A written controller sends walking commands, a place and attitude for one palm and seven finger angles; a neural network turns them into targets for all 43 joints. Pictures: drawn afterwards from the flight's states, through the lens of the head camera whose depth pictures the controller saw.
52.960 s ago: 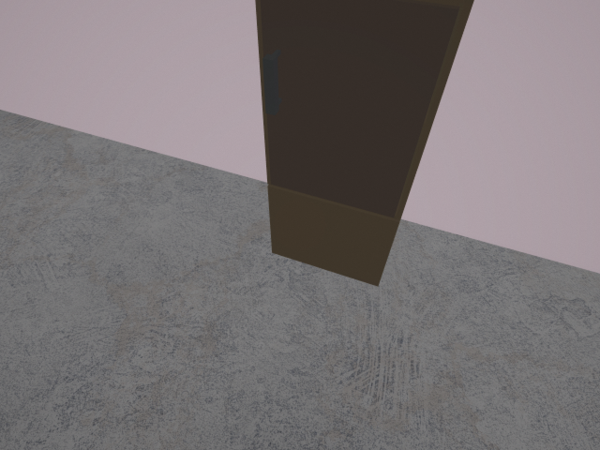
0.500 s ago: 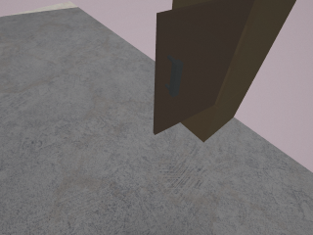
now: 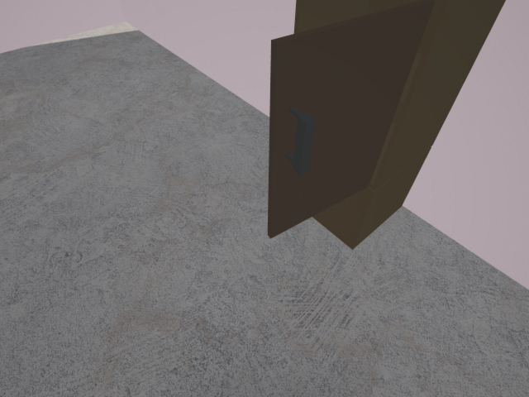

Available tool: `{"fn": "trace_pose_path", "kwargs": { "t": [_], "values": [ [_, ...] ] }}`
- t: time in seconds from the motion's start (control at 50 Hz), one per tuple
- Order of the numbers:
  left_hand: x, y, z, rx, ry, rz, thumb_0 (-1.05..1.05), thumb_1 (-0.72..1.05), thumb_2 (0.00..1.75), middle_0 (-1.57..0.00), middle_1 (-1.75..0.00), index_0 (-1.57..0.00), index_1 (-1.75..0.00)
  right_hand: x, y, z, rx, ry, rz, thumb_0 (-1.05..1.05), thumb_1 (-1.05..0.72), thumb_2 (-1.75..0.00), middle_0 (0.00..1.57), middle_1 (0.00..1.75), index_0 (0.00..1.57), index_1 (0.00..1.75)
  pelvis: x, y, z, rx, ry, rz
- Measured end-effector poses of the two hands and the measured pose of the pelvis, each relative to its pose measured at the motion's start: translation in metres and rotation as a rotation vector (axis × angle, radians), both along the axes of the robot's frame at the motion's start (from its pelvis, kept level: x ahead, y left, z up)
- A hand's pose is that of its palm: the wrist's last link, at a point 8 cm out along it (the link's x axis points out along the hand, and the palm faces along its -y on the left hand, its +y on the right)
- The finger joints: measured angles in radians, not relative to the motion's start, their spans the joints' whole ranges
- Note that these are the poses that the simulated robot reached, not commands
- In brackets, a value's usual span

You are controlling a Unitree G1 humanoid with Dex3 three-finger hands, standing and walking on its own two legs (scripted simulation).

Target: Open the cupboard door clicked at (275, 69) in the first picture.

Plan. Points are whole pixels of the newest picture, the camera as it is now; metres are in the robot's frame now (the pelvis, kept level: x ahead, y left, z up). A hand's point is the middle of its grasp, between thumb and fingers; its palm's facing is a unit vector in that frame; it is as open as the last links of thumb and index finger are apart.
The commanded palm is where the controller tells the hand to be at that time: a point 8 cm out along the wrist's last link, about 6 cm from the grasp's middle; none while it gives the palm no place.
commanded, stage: let the arm hang, fingers relaxed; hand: left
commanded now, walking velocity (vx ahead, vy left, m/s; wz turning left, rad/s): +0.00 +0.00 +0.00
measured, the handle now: (297, 140) +0.62 -0.03 +0.03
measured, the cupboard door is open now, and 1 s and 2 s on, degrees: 82 82 82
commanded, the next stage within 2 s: look to check the result in 0.22 s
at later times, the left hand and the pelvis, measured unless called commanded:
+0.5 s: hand out of the picture +0.07 +0.22 -0.16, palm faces -0.02 -0.95 -0.30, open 7.3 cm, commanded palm none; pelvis +0.02 -0.01 +0.00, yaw +0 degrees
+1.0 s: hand out of the picture +0.12 +0.23 -0.15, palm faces -0.03 -0.94 -0.33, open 7.3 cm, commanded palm none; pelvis +0.04 -0.01 +0.01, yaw -1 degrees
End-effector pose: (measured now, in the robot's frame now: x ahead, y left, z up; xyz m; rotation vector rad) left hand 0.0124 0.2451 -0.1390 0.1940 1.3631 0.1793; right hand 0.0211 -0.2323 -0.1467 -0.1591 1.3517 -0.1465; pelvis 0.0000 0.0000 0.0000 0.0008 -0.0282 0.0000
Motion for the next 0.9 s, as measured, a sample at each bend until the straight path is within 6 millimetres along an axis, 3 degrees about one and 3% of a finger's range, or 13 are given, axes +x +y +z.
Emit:
{"fn": "trace_pose_path", "kwargs": {
  "t": [0.18, 0.5, 0.9],
  "values": [
    [0.030, 0.000, 0.003, 0.003, -0.055, -0.028, 0.00, 0.91, 0.90, -0.20, -0.30, -0.21, -0.30, 0.024, -0.011, 0.005, -0.019, -0.051, 0.009, 0.00, -0.91, -0.90, 0.20, 0.30, 0.20, 0.30, 0.006, -0.002, 0.001, 0.000, -0.002, -0.004],
    [0.052, 0.021, 0.013, 0.062, -0.051, -0.046, 0.00, 0.91, 0.90, -0.20, -0.30, -0.21, -0.30, 0.037, -0.041, 0.012, -0.077, -0.025, 0.021, 0.00, -0.91, -0.90, 0.20, 0.30, 0.20, 0.30, 0.017, -0.007, 0.004, 0.000, 0.002, -0.007],
    [0.093, 0.028, 0.023, 0.090, -0.112, -0.075, 0.00, 0.91, 0.90, -0.20, -0.30, -0.21, -0.30, 0.082, -0.061, 0.024, -0.110, -0.098, 0.049, 0.00, -0.91, -0.90, 0.20, 0.30, 0.20, 0.30, 0.033, -0.012, 0.006, 0.003, 0.007, -0.010]
  ]
}}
